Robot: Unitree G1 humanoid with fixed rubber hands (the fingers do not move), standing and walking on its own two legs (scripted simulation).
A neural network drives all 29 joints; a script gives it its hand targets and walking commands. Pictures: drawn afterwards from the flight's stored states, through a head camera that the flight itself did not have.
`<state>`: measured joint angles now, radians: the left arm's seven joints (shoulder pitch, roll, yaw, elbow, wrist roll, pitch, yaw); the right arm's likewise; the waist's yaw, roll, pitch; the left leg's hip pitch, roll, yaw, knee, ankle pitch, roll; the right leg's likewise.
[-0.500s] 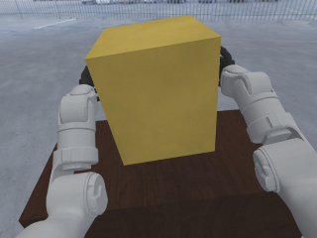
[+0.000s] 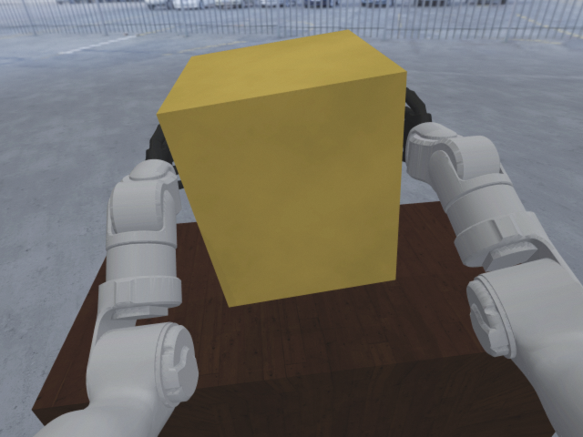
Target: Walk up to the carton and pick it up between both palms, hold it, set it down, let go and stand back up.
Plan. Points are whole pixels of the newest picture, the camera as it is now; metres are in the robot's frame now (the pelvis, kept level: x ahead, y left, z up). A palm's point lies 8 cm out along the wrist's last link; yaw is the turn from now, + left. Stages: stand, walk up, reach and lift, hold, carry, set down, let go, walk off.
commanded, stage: hold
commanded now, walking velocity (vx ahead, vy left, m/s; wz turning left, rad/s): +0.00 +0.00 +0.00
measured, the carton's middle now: (290, 164) +0.41 +0.00 +0.25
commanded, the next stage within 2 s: none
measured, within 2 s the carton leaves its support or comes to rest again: neither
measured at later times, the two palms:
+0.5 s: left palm (160, 171) +0.36 +0.16 +0.28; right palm (415, 138) +0.36 -0.16 +0.30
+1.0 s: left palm (161, 174) +0.36 +0.16 +0.27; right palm (416, 140) +0.36 -0.16 +0.30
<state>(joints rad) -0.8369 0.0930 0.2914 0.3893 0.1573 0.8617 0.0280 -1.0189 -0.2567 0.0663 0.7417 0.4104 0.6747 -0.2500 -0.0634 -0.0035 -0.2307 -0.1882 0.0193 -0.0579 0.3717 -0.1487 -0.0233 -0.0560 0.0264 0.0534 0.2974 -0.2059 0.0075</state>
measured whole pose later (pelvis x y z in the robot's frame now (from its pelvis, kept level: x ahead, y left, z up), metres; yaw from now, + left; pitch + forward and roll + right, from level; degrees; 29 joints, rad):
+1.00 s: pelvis +0.00 +0.00 +0.00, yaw +0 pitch -2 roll -1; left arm -0.85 0.09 0.30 0.41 0.16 0.86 0.03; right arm -1.03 -0.26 0.06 0.76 0.41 0.67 -0.25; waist -0.06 -0.01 -0.23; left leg -0.19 0.02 -0.06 0.37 -0.15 -0.02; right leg -0.06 0.03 0.05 0.30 -0.20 0.01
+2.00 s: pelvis +0.00 +0.00 +0.00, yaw +0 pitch -2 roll -1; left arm -0.86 0.10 0.30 0.43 0.16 0.85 0.03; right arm -1.05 -0.26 0.06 0.78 0.40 0.67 -0.24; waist -0.06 0.00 -0.23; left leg -0.19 0.02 -0.06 0.37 -0.14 -0.02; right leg -0.07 0.03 0.05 0.30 -0.20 0.01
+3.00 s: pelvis +0.00 +0.00 +0.00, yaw +0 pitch -3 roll -1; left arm -0.94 0.10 0.36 0.52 0.19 0.73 0.01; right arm -1.11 -0.22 -0.02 0.86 0.34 0.57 -0.23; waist -0.08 -0.02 -0.19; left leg -0.17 0.01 -0.07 0.37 -0.14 -0.02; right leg -0.04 0.02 0.05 0.30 -0.21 0.01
